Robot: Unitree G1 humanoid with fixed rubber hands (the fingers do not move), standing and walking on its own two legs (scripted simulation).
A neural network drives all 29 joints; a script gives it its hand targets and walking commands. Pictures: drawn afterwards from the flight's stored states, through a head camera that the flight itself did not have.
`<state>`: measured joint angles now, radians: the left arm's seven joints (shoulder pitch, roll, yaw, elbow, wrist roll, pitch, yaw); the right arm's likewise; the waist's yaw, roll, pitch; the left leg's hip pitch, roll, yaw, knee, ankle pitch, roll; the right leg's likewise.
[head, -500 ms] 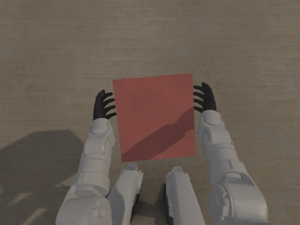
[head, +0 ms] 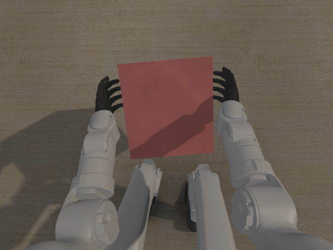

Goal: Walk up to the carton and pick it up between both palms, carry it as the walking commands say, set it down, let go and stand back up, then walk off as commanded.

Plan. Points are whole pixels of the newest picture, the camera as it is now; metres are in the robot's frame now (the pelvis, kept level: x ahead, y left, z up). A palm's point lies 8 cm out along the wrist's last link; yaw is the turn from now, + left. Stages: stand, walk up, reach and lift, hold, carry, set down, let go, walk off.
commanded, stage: set down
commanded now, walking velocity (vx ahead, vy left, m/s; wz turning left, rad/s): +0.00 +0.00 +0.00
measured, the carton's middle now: (167, 102) +0.47 +0.05 -0.19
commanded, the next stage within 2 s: none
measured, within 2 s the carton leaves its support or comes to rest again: neither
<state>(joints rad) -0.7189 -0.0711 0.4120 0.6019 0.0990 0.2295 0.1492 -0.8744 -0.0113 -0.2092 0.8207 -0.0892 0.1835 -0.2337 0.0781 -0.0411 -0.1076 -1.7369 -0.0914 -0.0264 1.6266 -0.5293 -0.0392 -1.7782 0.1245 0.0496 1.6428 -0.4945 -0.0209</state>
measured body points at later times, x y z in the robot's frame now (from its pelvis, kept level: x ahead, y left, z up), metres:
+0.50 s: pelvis -0.04 +0.00 -0.08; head +0.26 +0.00 +0.26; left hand +0.43 +0.20 -0.18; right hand +0.49 -0.10 -0.18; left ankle +0.09 +0.13 -0.51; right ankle +0.10 -0.09 -0.51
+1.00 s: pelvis -0.06 +0.02 -0.14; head +0.29 +0.03 +0.14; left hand +0.44 +0.22 -0.27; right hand +0.51 -0.07 -0.28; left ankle +0.09 +0.13 -0.51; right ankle +0.10 -0.09 -0.51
